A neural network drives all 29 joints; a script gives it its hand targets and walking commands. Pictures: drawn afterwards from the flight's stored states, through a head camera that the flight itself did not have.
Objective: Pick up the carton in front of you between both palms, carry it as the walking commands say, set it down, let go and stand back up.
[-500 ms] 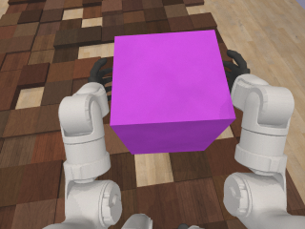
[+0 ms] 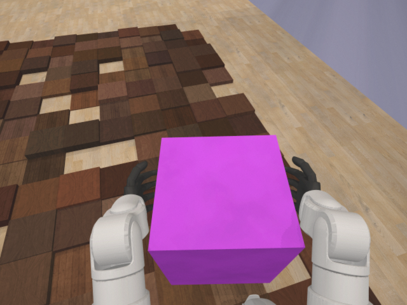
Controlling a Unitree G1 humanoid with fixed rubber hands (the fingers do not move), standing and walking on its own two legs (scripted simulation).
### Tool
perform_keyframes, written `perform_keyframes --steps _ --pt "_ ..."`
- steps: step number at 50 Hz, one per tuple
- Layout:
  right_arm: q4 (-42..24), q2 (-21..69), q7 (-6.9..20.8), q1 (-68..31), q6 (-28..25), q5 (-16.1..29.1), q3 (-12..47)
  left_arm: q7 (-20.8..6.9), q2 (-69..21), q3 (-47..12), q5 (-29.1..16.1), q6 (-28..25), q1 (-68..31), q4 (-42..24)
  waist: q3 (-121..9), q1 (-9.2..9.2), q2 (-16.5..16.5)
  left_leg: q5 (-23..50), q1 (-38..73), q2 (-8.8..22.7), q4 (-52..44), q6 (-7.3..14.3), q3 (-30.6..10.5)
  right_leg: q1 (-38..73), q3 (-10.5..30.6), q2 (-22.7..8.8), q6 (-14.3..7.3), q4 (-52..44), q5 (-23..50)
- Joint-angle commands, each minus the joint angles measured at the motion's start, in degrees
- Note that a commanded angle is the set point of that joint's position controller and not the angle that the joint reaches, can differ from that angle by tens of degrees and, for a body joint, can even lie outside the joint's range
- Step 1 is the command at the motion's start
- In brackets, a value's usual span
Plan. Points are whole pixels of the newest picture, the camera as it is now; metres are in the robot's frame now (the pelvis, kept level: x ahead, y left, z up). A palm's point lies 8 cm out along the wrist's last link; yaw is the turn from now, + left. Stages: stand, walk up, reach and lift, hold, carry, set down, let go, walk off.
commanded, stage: carry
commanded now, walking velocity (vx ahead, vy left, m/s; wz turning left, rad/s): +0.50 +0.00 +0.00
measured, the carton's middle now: (219, 215) +0.30 -0.02 +0.02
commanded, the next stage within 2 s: none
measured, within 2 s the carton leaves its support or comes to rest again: neither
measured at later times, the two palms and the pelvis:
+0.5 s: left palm (130, 84) +0.65 +0.17 +0.11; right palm (239, 72) +0.68 -0.13 +0.10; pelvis +0.33 -0.02 -0.02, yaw +4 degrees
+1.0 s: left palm (139, 27) +1.06 +0.18 +0.09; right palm (218, 23) +1.05 -0.12 +0.09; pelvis +0.67 +0.04 -0.04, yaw +3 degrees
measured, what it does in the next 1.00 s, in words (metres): walks ahead: right foot, then left foot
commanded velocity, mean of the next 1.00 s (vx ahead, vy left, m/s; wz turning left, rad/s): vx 0.50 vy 0.00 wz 0.00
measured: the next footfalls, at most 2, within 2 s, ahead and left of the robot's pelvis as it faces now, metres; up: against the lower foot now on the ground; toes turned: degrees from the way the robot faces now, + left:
right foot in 0.16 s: +0.30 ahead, -0.09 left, -0.01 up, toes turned +0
left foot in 0.64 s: +0.63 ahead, +0.10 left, -0.03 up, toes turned +8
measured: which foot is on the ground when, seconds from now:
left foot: down 0.00-0.14, up 0.16-0.62, down 0.64-1.00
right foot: up 0.00-0.14, down 0.16-0.66, up 0.68-1.00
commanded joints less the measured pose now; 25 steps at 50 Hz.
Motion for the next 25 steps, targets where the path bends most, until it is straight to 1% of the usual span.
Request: perform_keyframes --steps 1,3,4,5,6,7,8,9,10,11,12,13,14,15,16,17,18,19,20,23,24,25 --pt "-1.12 51.02 16.87 -28.17 1.13 26.69 45.45 -10.81 -52.11 -39.34 -19.42 -1.42 -23.02 0.19 -13.93 2.39 5.98 41.40 12.59 11.44 -0.81 2.28 -6.44 1.88 -4.28 1.93 -0.32 -10.88 9.56" --pt "-1.40 49.73 16.51 -27.73 0.88 26.12 44.92 -11.07 -51.41 -40.99 -21.56 -1.08 -25.61 -2.03 -12.34 2.41 7.47 40.65 9.38 10.78 -1.78 1.26 -3.57 8.37 -5.47 2.49 -1.32 -15.37 16.66" --pt "-1.81 48.91 16.16 -27.57 0.92 25.60 44.54 -11.20 -50.73 -41.60 -22.58 -0.74 -26.88 -3.23 -12.15 2.60 8.27 42.27 9.05 10.87 -0.77 0.72 -2.45 11.60 -5.43 2.35 -1.90 -17.30 17.85" --pt "-2.39 47.93 15.77 -27.84 1.06 25.03 44.14 -11.33 -49.73 -42.00 -23.55 -0.34 -28.20 -4.36 -12.69 2.91 8.95 45.09 9.53 11.06 2.03 0.02 -1.54 14.75 -4.90 2.00 -2.46 -18.50 19.08" --pt "-2.40 46.96 15.36 -28.03 1.27 24.26 43.81 -11.46 -48.60 -42.09 -24.32 0.15 -29.00 -4.92 -14.20 3.55 9.19 47.56 9.28 10.90 7.40 -0.66 -0.06 19.83 -5.62 2.17 -2.60 -19.33 18.98" --pt "-2.16 45.91 14.97 -28.32 1.53 23.60 43.59 -11.67 -47.40 -41.84 -24.79 0.62 -29.50 -4.91 -16.24 5.46 6.91 46.54 6.07 9.49 16.47 -1.88 2.20 28.61 -6.91 2.65 -2.66 -21.59 18.17" --pt "-1.87 44.14 14.63 -29.14 1.85 22.86 43.34 -11.95 -45.79 -41.26 -24.87 1.09 -29.61 -4.14 -17.94 7.72 2.09 36.35 -0.04 7.01 28.50 -3.31 3.60 37.20 -4.52 0.07 -1.89 -22.49 15.82" --pt "-1.01 42.96 14.31 -31.28 2.55 22.58 43.36 -12.23 -43.13 -39.98 -24.47 1.47 -28.89 -1.65 -18.03 7.74 -10.39 7.46 -16.71 0.60 42.51 -3.94 4.04 47.24 9.33 -9.73 -4.54 -18.20 27.45" --pt "1.14 42.65 13.69 -30.64 3.51 22.35 42.97 -12.40 -41.33 -38.52 -24.15 1.41 -28.30 2.05 -20.15 6.90 -19.65 -9.78 -26.48 -3.22 54.69 -4.22 -0.22 48.59 29.72 -18.86 -14.00 -26.99 13.85" --pt "1.37 42.34 13.40 -32.21 3.80 22.14 42.94 -12.50 -42.72 -39.28 -24.92 1.48 -28.66 2.76 -17.63 6.80 -15.11 -9.78 -27.48 1.18 57.27 -2.40 -4.68 42.87 29.86 -18.60 -15.66 -28.14 4.18" --pt "2.76 42.91 13.22 -33.37 3.82 21.99 41.90 -12.63 -44.12 -39.66 -26.00 1.51 -31.19 3.37 -15.68 6.17 -9.62 -6.68 -28.81 2.85 54.68 -1.57 -5.33 38.56 28.57 -17.19 -14.77 -28.29 1.41" --pt "4.57 43.33 13.01 -34.44 3.61 21.83 41.23 -12.76 -45.14 -40.10 -26.90 1.47 -34.44 3.60 -13.29 6.05 -5.34 -5.53 -28.49 4.25 51.44 -1.76 -4.27 33.45 26.10 -16.20 -13.63 -29.28 1.48" --pt "6.43 43.98 12.77 -35.05 3.32 21.80 40.62 -12.85 -45.83 -40.60 -27.92 1.35 -37.38 3.89 -12.45 5.70 -2.76 -4.24 -27.66 5.46 46.97 -2.47 -4.58 29.94 23.80 -14.88 -12.76 -30.39 -0.37" --pt "7.99 44.82 12.47 -36.01 2.91 21.87 40.45 -12.93 -46.15 -40.63 -28.71 1.05 -39.99 4.57 -13.08 5.98 -3.79 -3.29 -27.62 5.36 45.73 -2.90 -3.50 29.21 21.98 -13.87 -12.78 -30.31 0.12" --pt "9.54 45.40 12.14 -37.16 2.41 21.85 40.30 -12.96 -46.16 -40.52 -29.35 0.67 -42.03 5.48 -13.84 6.32 -4.96 -1.95 -29.14 5.52 44.75 -3.18 -2.79 29.96 20.36 -13.32 -13.30 -29.60 1.98" --pt "10.88 45.67 11.72 -38.71 1.83 21.82 40.06 -12.96 -46.11 -40.44 -30.07 0.23 -44.26 6.54 -14.47 6.57 -5.76 -1.11 -30.99 5.88 42.78 -3.49 -2.57 30.98 19.49 -12.82 -13.69 -29.38 1.14" --pt "11.83 45.65 11.20 -41.04 1.17 21.83 39.62 -12.91 -46.12 -40.14 -30.79 -0.30 -46.72 7.61 -14.36 7.20 -5.33 -1.37 -31.80 5.80 37.98 -3.89 -1.54 30.79 18.23 -12.59 -14.03 -30.21 -0.39" --pt "12.45 45.67 10.63 -43.98 0.49 21.90 39.20 -12.85 -46.16 -39.90 -31.60 -0.88 -49.83 8.31 -13.55 7.84 -5.00 0.89 -33.13 5.57 34.47 -4.15 -0.97 31.44 17.57 -12.51 -14.38 -30.46 1.65" --pt "13.44 45.69 10.02 -46.27 -0.11 21.89 38.58 -12.77 -46.34 -39.39 -32.33 -1.42 -52.43 9.40 -14.17 8.13 -4.75 3.21 -33.28 5.02 32.50 -3.96 -0.10 32.30 16.81 -12.70 -14.45 -30.10 5.15" --pt "16.15 45.39 8.62 -51.52 -1.49 21.35 36.50 -12.43 -47.56 -37.51 -33.90 -2.84 -58.29 13.21 -15.54 7.98 -5.77 11.97 -32.50 4.70 29.63 -2.94 0.60 33.95 11.85 -11.23 -12.81 -28.23 12.56" --pt "17.16 45.25 8.38 -53.05 -1.63 21.28 35.89 -12.29 -48.10 -36.60 -34.03 -3.13 -59.66 15.02 -15.06 8.12 -6.26 13.26 -33.18 4.40 29.48 -2.53 1.05 35.01 10.59 -10.56 -12.28 -27.17 16.87" --pt "17.77 45.34 8.29 -55.28 -1.58 21.72 35.55 -12.04 -48.38 -35.63 -33.93 -3.39 -61.08 16.52 -13.94 9.09 -6.64 14.02 -34.91 4.24 27.79 -2.00 1.26 37.53 9.94 -10.10 -12.03 -24.81 23.54"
